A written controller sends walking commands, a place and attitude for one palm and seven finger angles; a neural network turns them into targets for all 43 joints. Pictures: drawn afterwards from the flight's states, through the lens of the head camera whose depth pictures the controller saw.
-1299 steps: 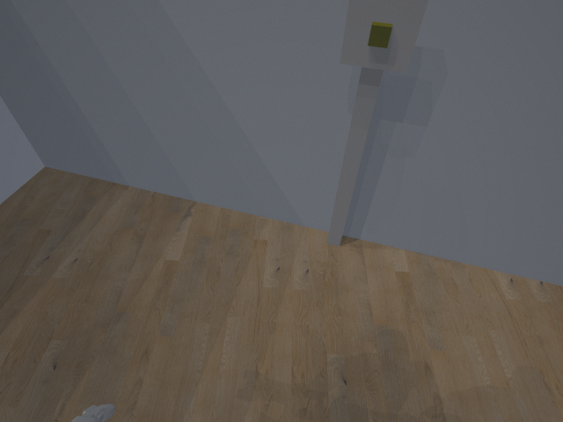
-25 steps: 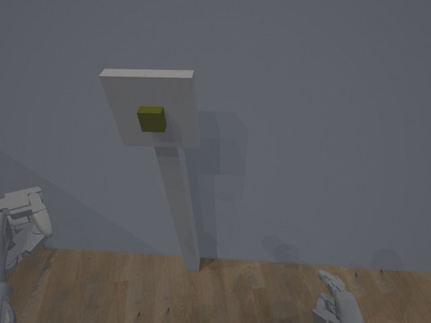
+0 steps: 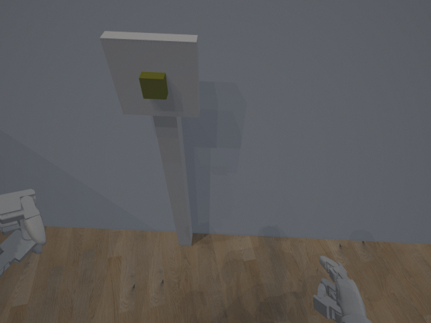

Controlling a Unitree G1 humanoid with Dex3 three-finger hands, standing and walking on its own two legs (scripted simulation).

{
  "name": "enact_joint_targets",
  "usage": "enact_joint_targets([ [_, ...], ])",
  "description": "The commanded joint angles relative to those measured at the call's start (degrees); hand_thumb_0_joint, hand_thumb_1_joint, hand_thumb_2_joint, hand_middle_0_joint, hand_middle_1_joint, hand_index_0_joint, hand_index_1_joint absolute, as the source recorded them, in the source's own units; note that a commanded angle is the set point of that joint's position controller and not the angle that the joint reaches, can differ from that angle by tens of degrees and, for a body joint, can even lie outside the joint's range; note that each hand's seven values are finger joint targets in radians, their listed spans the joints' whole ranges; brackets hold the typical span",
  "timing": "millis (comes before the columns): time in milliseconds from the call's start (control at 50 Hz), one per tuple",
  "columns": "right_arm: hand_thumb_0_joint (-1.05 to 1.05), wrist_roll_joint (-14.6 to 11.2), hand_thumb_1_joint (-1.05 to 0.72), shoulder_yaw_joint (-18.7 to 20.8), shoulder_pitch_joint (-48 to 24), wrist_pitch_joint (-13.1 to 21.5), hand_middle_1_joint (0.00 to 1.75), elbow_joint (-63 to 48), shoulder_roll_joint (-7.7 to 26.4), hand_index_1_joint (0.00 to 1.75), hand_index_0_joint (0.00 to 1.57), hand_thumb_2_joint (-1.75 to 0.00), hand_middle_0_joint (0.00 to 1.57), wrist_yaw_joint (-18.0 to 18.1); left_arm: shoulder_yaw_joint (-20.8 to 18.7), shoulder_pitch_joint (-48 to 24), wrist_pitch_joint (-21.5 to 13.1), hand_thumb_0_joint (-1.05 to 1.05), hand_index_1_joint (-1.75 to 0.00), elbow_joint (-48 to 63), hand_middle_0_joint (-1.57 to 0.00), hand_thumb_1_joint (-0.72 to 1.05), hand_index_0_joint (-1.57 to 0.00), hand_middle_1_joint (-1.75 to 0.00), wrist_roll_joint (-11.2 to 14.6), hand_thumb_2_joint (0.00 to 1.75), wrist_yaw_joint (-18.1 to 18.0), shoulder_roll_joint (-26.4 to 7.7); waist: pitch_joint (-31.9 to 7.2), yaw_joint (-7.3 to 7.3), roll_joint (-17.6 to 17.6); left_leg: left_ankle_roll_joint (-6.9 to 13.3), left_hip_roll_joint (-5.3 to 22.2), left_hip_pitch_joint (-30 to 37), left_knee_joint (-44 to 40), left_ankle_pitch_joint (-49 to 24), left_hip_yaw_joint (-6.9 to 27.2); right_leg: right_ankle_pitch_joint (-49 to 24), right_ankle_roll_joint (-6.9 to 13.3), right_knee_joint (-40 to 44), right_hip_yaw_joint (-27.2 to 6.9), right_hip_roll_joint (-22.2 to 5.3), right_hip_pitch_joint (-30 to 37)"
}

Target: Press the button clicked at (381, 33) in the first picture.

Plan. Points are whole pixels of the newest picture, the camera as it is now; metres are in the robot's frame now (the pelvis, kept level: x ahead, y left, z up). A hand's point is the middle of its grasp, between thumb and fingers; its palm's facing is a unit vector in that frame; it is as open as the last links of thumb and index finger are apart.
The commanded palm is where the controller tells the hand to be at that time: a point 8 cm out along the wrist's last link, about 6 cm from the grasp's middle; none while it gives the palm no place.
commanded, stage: step back with the hand held close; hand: left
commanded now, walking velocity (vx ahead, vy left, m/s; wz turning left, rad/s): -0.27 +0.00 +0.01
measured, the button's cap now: (154, 85) +0.53 +0.17 +0.16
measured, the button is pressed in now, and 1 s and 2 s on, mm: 0 0 0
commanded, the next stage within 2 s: stop stepping back and stand still in 0.54 s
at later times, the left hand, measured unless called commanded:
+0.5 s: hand out of the picture +0.12 +0.25 +0.17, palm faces +0.32 -0.85 -0.41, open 3.1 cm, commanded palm +0.05 +0.29 +0.19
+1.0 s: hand out of the picture +0.07 +0.30 +0.16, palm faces +0.41 -0.89 -0.22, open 3.1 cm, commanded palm -0.02 +0.33 +0.19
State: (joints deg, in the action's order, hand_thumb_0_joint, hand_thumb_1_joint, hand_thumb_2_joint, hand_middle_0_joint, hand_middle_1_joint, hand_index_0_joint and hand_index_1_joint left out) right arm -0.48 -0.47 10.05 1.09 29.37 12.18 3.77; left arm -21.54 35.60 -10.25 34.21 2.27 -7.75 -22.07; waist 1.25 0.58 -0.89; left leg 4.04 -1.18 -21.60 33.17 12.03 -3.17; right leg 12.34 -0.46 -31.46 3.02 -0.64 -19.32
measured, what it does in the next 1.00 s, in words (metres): walks backwards: right foot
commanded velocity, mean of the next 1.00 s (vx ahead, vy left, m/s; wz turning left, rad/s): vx -0.17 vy -0.02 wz -0.01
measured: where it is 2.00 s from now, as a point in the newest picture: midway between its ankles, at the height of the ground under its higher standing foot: outside the picture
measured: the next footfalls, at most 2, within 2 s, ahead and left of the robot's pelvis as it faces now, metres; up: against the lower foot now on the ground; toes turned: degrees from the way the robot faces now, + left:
right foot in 0.56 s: -0.20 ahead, -0.12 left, +0.00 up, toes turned -2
right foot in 1.10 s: -0.18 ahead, -0.03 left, +0.00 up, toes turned -5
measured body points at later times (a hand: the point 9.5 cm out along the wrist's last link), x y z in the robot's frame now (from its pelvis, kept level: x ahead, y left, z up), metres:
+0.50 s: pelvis -0.08 +0.01 +0.01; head -0.04 +0.05 +0.45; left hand +0.10 +0.29 +0.20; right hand +0.10 -0.20 -0.06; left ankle +0.06 +0.07 -0.73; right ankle -0.22 -0.13 -0.70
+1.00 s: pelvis -0.15 +0.05 -0.03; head -0.18 +0.11 +0.42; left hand +0.04 +0.35 +0.17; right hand -0.01 -0.21 -0.08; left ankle +0.04 +0.08 -0.73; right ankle -0.23 -0.10 -0.71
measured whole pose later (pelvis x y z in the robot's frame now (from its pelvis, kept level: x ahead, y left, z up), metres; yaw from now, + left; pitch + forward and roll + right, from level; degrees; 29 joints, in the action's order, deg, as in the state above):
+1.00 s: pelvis -0.15 +0.05 -0.03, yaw +0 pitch -5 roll -5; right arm 1.0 0.0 14.1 6.1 37.7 12.1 5.3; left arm -21.0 21.4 -8.8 30.1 2.2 -8.4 -20.5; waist 1.2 -2.5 1.9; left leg 3.4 -1.6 -30.0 37.9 4.2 -1.5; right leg 35.1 1.2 -48.6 -0.2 4.2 -8.4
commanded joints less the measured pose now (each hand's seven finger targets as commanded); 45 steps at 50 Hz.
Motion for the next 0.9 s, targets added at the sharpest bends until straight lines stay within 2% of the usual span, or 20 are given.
enact_joint_targets([
  [0,0.0,0.2,-0.9,3.8,-3.25,3.37,0.3,-8.24,8.26,0.3,0.2,-0.9,0.2,0.47,-6.42,-2.03,-4.28,0.0,-1.5,12.6,-1.3,0.9,-1.3,-1.5,-0.27,0.9,-1.22,-8.86,-3.59,-0.98,2.67,-0.17,5.38,-8.91,-5.93,18.03,9.64,10.53,2.87,9.42,-13.12,-5.83,4.88],
  [40,0.0,0.27,-0.9,3.46,-2.45,3.47,0.3,-7.19,7.34,0.3,0.2,-0.9,0.2,0.39,-5.42,-2.73,-4.63,0.0,-1.5,12.64,-1.3,0.9,-1.3,-1.5,-0.19,0.9,-1.92,-8.82,-3.44,-1.33,6.87,-2.04,2.63,-0.68,3.31,14.19,7.24,18.35,5.41,15.8,-16.21,-10.64,-5.08],
  [80,0.0,0.51,-0.9,3.04,-2.29,3.57,0.3,-6.21,6.88,0.3,0.2,-0.9,0.2,0.39,-5.29,-3.53,-4.95,0.0,-1.5,13.57,-1.3,0.9,-1.3,-1.5,-0.08,0.9,-2.78,-9.24,-4.48,-1.63,7.9,-2.76,1.93,5.17,7.81,10.62,6.47,17.65,6.71,16.9,-14.9,-13.33,-9.96],
  [140,0.0,0.53,-0.9,2.63,-2.98,3.49,0.3,-6.43,7.3,0.3,0.2,-0.9,0.2,0.98,-6.13,-2.25,-5.15,0.0,-1.5,14.56,-1.3,0.9,-1.3,-1.5,-0.04,0.9,-3.28,-9.62,-4.73,-1.73,-0.72,-1.47,5.03,2.09,-6.18,9.53,11.06,12.31,2.86,8.6,-6.97,-5.85,-5.35],
  [180,0.0,0.61,-0.9,2.76,-4.66,4.51,0.3,-7.29,8.59,0.3,0.2,-0.9,0.2,1.3,-7.4,-1.95,-5.89,0.0,-1.5,15.85,-1.3,0.9,-1.3,-1.5,-0.7,0.9,-2.89,-9.66,-4.41,-0.87,-14.53,2.33,15.29,-14.89,-23.23,21.89,23.84,7.88,-0.08,-11.21,-2.68,2.91,9.91],
  [200,0.0,1.08,-0.9,2.98,-4.97,4.99,0.3,-7.27,7.77,0.3,0.2,-0.9,0.2,1.45,-7.91,-2.81,-6.4,0.0,-1.5,15.32,-1.3,0.9,-1.3,-1.5,-1.6,0.9,-2.57,-10.1,-4.48,-0.57,-16.48,4.16,18.87,-21.26,-28.13,29.07,28.21,9.39,-0.39,-20.97,-3.83,4.35,14.19],
  [220,0.0,1.45,-0.9,3.29,-4.05,5.44,0.3,-6.83,7.66,0.3,0.2,-0.9,0.2,1.32,-8.84,-3.33,-6.76,0.0,-1.5,15.25,-1.3,0.9,-1.3,-1.5,-1.92,0.9,-2.46,-10.62,-4.56,-0.77,-14.05,5.37,20.43,-22.91,-29.52,31.05,28.59,10.93,-0.32,-28.42,-5.22,4.94,14.5],
  [280,0.0,1.64,-0.9,3.8,-3.23,6.87,0.3,-5.58,6.92,0.3,0.2,-0.9,0.2,0.25,-8.11,-1.12,-7.23,0.0,-1.5,14.9,-1.3,0.9,-1.3,-1.5,-1.02,0.9,-2.42,-9.24,-6.05,-0.31,-6.96,4.68,17.11,-8.07,-22.38,14.63,22.58,14.46,0.06,-24.05,-5.35,4.01,4.37],
  [340,0.0,1.73,-0.9,3.5,-2.09,7.75,0.3,-3.35,6.41,0.3,0.2,-0.9,0.2,-0.63,-5.88,3.69,-7.04,0.0,-1.5,13.93,-1.3,0.9,-1.3,-1.5,0.49,0.9,-1.71,-7.73,-9.14,-0.39,-6.48,2.05,14.22,3.51,-23.11,9.49,19.59,18.11,0.25,-13.01,-2.4,4.85,1.5],
  [380,0.0,1.88,-0.9,3.24,-2.22,8.21,0.3,-2.39,6.57,0.3,0.2,-0.9,0.2,-1.04,-4.66,1.98,-7.13,0.0,-1.5,16.11,-1.3,0.9,-1.3,-1.5,0.94,0.9,-1.21,-7.76,-11.92,-0.44,-10.24,0.18,12.85,10.17,-23.53,5.13,17.84,19.09,0.54,-3.63,-1.18,5.56,2.31],
  [440,0.0,2.32,-0.9,3.11,-1.54,8.35,0.3,-0.53,6.5,0.3,0.2,-0.9,0.2,-1.31,-5.29,0.93,-7.75,0.0,-1.5,17.29,-1.3,0.9,-1.3,-1.5,1.71,0.9,-0.74,-9.63,-16.65,0.08,-13.38,-3.79,11.76,19.4,-19.62,-16.46,14.35,13.51,1.53,10.62,-0.23,5.51,4.93],
  [500,0.0,2.24,-0.9,2.91,-1.56,6.57,0.3,-0.4,6.29,0.3,0.2,-0.9,0.2,-1.6,-8.14,1.13,-9.06,0.0,-1.5,19.06,-1.3,0.9,-1.3,-1.5,2.24,0.9,0.14,-13.45,-19.87,0.23,-9.58,-4.51,9.25,27.83,-10.32,-29.49,9.17,0.73,1.76,18.24,-1.8,3.06,3.33],
  [560,0.0,1.42,-0.9,2.37,-4.92,5.66,0.3,-2.56,6.04,0.3,0.2,-0.9,0.2,-0.92,-12.3,1.66,-10.37,0.0,-1.5,18.62,-1.3,0.9,-1.3,-1.5,3.73,0.9,0.1,-16.3,-18.58,0.12,-4.27,-3.99,6.84,23.85,-6.23,-13.89,6.35,-3.98,2.15,15.05,-3.21,-2.09,-0.24],
  [580,0.0,0.69,-0.9,2.6,-4.11,5.45,0.3,-2.6,5.43,0.3,0.2,-0.9,0.2,-0.63,-11.41,0.67,-10.47,0.0,-1.5,19.33,-1.3,0.9,-1.3,-1.5,4.06,0.9,0.02,-14.94,-18.48,-0.67,-0.5,-4.23,5.38,25.85,-3.64,-11.6,5.25,-4.48,1.99,15.05,-3.11,-3.46,-3.55],
  [600,0.0,-0.32,-0.9,3.0,-4.6,5.61,0.3,-2.83,5.79,0.3,0.2,-0.9,0.2,-0.41,-11.89,1.76,-10.1,0.0,-1.5,18.76,-1.3,0.9,-1.3,-1.5,4.76,0.9,-0.02,-15.29,-18.24,-0.4,7.73,-4.46,4.79,26.03,0.25,-7.62,5.46,-6.29,1.79,15.26,-3.55,-5.53,-5.63],
  [660,0.0,-0.25,-0.9,2.75,-6.57,4.27,0.3,-3.52,5.86,0.3,0.2,-0.9,0.2,0.57,-11.39,6.29,-7.08,0.0,-1.5,10.52,-1.3,0.9,-1.3,-1.5,4.61,0.9,0.03,-13.21,-6.89,-1.68,3.79,-5.08,3.19,22.52,6.97,-1.69,4.79,10.73,4.51,16.89,-4.62,-8.41,-16.94],
  [700,0.0,0.39,-0.9,3.03,-6.64,3.76,0.3,-3.1,6.74,0.3,0.2,-0.9,0.2,1.23,-8.8,1.33,-4.55,0.0,-1.5,8.47,-1.3,0.9,-1.3,-1.5,3.82,0.9,-0.22,-11.32,-1.16,-2.46,1.32,-5.61,2.57,20.3,9.33,1.27,5.67,23.29,6.56,19.94,-6.23,-8.65,-21.24],
  [780,0.0,0.18,-0.9,3.05,-4.73,4.33,0.3,-1.11,7.84,0.3,0.2,-0.9,0.2,2.84,-2.75,-12.48,-2.32,0.0,-1.5,2.76,-1.3,0.9,-1.3,-1.5,1.2,0.9,-1.11,-9.16,11.13,-3.38,9.8,-5.08,3.57,14.44,19.49,5.08,9.12,32.42,8.5,21.61,-7.81,-12.33,-29.87],
  [840,0.0,0.16,-0.9,2.14,-4.71,5.41,0.3,-0.84,8.23,0.3,0.2,-0.9,0.2,3.36,-0.17,-23.18,-2.48,0.0,-1.5,3.89,-1.3,0.9,-1.3,-1.5,-0.48,0.9,-1.01,-9.27,16.32,-4.08,3.33,-4.3,4.57,10.98,10.87,7.38,9.37,29.22,6.0,13.48,-3.46,-8.14,-27.43],
  [880,0.0,0.65,-0.9,1.93,-4.97,7.31,0.3,-2.05,8.56,0.3,0.2,-0.9,0.2,3.0,-1.34,-24.62,-3.74,0.0,-1.5,10.84,-1.3,0.9,-1.3,-1.5,-0.71,0.9,-0.78,-10.23,13.9,-3.07,-12.08,-3.77,6.45,5.77,-9.19,21.98,19.72,27.27,3.98,0.59,-0.97,-0.12,-18.81],
])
